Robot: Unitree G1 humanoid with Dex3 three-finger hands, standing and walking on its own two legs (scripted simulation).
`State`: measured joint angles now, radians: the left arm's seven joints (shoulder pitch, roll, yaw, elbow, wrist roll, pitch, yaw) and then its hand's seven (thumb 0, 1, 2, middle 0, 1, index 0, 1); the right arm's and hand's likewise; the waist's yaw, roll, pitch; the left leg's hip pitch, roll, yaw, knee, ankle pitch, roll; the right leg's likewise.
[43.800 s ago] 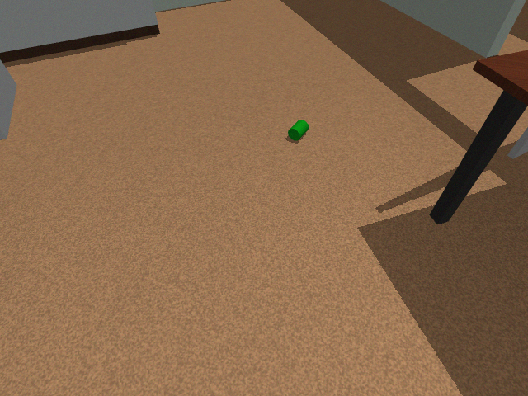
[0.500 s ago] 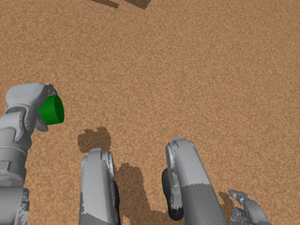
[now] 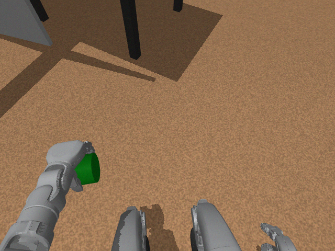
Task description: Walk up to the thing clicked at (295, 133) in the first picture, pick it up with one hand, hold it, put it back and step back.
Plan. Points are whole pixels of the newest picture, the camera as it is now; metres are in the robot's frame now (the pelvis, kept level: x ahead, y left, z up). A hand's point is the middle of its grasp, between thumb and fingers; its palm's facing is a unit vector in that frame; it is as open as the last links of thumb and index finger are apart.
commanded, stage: lift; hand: left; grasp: from above
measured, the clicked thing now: (77, 170) +0.36 +0.25 -0.11
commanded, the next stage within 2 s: hold in 0.58 s
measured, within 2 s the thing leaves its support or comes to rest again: neither
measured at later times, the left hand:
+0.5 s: hand (71, 151) +0.36 +0.22 +0.01, palm faces -0.45 -0.08 -0.89, open 10.6 cm
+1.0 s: hand (64, 136) +0.37 +0.22 +0.06, palm faces -0.46 -0.06 -0.88, open 10.6 cm
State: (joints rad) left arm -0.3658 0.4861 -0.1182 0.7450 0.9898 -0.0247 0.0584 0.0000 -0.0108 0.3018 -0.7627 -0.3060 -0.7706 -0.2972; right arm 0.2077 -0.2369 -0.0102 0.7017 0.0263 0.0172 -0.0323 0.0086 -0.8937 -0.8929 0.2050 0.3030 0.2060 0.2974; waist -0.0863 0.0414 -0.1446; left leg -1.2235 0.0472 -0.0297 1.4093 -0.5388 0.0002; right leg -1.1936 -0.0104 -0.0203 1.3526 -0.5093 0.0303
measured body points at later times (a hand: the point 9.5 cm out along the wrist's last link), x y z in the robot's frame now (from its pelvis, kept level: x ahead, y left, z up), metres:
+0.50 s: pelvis +0.03 -0.01 +0.10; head +0.09 -0.01 +0.54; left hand +0.38 +0.22 +0.06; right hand +0.12 -0.27 -0.03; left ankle +0.07 +0.12 -0.59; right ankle +0.07 -0.14 -0.59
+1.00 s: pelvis +0.07 -0.01 +0.13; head +0.10 -0.01 +0.58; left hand +0.39 +0.22 +0.11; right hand +0.17 -0.27 +0.01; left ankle +0.07 +0.12 -0.59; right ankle +0.07 -0.14 -0.59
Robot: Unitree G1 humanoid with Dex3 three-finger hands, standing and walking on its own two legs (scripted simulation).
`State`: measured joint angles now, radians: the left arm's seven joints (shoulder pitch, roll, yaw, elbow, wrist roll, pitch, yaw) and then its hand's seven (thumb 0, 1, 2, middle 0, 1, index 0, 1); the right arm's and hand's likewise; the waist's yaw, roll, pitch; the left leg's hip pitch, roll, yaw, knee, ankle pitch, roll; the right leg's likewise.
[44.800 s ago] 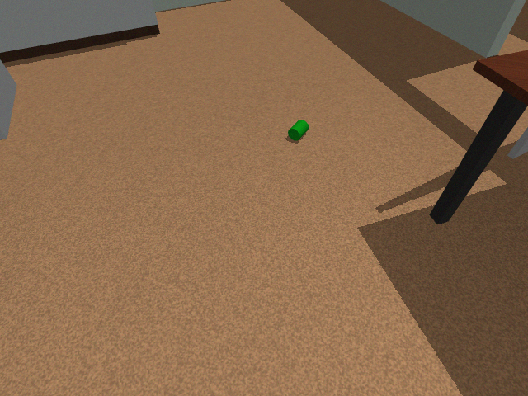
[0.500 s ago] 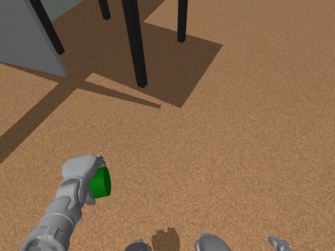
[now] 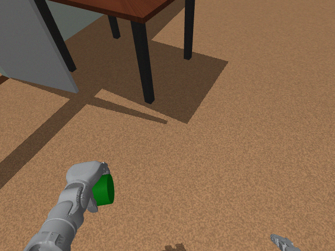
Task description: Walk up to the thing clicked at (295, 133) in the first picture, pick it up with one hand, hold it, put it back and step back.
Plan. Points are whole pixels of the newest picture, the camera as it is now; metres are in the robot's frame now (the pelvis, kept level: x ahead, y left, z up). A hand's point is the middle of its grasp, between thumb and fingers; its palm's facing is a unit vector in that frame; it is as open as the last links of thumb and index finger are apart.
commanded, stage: hold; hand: left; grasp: from above
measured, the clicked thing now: (92, 191) +0.31 +0.23 -0.10
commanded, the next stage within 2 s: crouch in 1.58 s
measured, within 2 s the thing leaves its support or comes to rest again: neither
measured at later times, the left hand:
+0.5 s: hand (87, 197) +0.28 +0.22 -0.05, palm faces -0.47 -0.05 -0.88, open 10.6 cm
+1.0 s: hand (84, 200) +0.26 +0.22 -0.03, palm faces -0.46 -0.05 -0.89, open 10.6 cm
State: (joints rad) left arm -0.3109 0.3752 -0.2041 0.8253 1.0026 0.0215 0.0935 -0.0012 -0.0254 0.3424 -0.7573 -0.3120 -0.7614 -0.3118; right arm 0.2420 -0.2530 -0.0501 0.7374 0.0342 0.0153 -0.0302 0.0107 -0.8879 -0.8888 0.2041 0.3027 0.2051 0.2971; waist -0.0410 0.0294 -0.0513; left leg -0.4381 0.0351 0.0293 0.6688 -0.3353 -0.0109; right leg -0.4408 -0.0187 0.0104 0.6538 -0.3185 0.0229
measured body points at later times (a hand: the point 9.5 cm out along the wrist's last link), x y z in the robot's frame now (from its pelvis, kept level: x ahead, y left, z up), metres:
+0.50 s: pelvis -0.02 +0.00 +0.01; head +0.00 -0.02 +0.46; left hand +0.30 +0.22 +0.00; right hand +0.11 -0.27 -0.11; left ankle +0.00 +0.12 -0.72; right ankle +0.01 -0.14 -0.72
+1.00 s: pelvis -0.03 +0.00 +0.01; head -0.03 -0.02 +0.46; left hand +0.28 +0.22 +0.02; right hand +0.12 -0.26 -0.10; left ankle +0.00 +0.12 -0.72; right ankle +0.01 -0.14 -0.72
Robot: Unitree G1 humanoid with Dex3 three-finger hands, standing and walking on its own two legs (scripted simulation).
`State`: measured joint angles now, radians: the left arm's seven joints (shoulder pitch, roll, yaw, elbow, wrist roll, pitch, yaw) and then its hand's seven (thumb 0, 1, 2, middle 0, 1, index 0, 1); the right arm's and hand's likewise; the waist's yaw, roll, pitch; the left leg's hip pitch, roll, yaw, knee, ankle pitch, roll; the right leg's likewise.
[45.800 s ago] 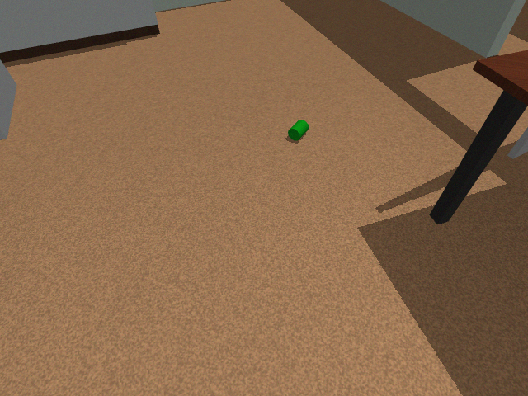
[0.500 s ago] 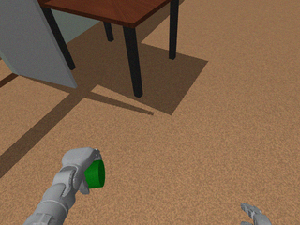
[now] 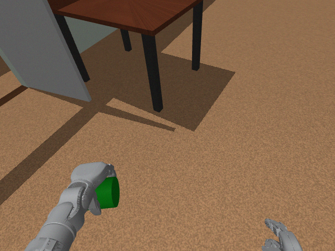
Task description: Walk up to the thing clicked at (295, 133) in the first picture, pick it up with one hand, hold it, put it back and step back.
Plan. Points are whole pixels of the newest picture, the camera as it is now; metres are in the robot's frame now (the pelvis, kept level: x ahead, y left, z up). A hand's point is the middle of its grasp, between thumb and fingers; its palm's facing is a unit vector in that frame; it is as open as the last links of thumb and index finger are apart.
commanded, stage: hold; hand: left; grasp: from above
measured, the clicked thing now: (97, 193) +0.30 +0.23 -0.07
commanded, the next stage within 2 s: crouch in 0.58 s
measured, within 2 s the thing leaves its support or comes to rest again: neither
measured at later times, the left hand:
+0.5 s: hand (97, 188) +0.30 +0.22 -0.04, palm faces -0.46 -0.06 -0.89, open 10.6 cm
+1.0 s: hand (100, 195) +0.29 +0.22 -0.08, palm faces -0.49 -0.05 -0.87, open 10.6 cm
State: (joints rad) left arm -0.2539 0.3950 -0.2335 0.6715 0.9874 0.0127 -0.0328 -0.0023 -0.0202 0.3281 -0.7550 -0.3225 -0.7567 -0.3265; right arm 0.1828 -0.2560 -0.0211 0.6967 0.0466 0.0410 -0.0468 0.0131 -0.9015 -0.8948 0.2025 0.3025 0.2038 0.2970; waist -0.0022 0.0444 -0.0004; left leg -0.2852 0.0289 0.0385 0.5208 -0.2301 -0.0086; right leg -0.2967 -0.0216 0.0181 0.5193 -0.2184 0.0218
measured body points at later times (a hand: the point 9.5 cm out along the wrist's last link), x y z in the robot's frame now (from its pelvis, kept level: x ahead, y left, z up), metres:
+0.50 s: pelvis +0.01 +0.00 +0.00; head +0.01 -0.02 +0.45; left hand +0.31 +0.22 +0.01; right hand +0.16 -0.26 -0.11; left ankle +0.03 +0.12 -0.73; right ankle +0.04 -0.13 -0.73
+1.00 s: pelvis +0.01 +0.00 +0.00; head +0.03 -0.01 +0.45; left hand +0.31 +0.22 -0.03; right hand +0.14 -0.26 -0.12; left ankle +0.03 +0.13 -0.73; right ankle +0.04 -0.13 -0.73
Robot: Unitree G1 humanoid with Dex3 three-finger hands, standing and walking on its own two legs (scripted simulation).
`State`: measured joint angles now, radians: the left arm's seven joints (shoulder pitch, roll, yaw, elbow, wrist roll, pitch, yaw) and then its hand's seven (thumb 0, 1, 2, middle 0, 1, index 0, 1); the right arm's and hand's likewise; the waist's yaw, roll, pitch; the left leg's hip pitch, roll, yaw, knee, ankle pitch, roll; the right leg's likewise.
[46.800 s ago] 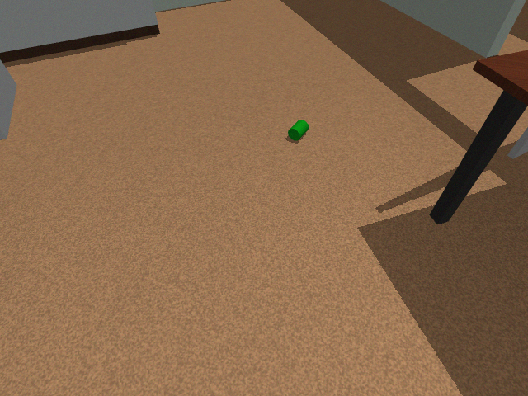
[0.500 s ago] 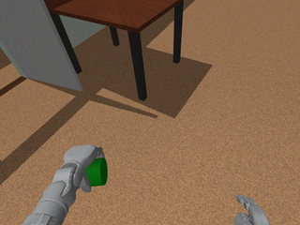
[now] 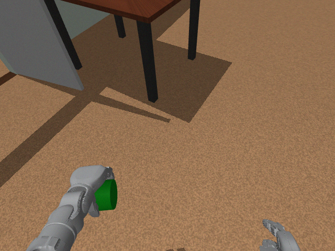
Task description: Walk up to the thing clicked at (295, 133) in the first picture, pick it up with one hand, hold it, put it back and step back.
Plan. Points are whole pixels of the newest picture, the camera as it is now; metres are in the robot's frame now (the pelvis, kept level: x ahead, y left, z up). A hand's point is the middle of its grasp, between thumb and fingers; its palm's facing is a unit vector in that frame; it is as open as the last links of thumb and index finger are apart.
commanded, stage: crouch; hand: left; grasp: from above
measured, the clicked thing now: (95, 195) +0.29 +0.23 -0.11
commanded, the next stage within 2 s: lower in 1.70 s
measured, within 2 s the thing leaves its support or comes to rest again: neither
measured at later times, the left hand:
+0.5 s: hand (114, 194) +0.37 +0.23 -0.31, palm faces -0.42 +0.03 -0.91, open 10.7 cm
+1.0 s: hand (121, 201) +0.41 +0.24 -0.50, palm faces -0.46 -0.01 -0.89, open 10.6 cm
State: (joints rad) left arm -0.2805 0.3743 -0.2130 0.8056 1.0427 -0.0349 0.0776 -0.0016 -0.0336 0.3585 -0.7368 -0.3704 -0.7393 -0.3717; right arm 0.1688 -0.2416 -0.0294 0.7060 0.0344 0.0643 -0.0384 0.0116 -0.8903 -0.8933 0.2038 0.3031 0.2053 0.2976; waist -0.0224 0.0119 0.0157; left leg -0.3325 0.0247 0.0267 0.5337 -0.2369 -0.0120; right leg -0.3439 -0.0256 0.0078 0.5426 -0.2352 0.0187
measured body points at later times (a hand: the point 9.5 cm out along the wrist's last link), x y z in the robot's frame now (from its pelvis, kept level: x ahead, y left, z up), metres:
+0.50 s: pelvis -0.04 +0.01 -0.18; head +0.12 +0.03 +0.24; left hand +0.39 +0.23 -0.26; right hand -0.01 -0.27 -0.30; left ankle +0.02 +0.13 -0.73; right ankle +0.03 -0.13 -0.73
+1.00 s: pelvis -0.05 +0.01 -0.32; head +0.19 +0.04 +0.05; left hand +0.43 +0.24 -0.45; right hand +0.01 -0.27 -0.44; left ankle +0.02 +0.13 -0.73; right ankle +0.03 -0.13 -0.73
